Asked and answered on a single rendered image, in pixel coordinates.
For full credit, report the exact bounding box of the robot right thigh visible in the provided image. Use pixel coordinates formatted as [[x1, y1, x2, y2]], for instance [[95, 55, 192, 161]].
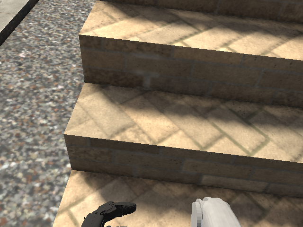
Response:
[[191, 197, 241, 227]]

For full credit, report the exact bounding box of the robot left hand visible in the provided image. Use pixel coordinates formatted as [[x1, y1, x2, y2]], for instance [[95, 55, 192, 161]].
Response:
[[81, 201, 136, 227]]

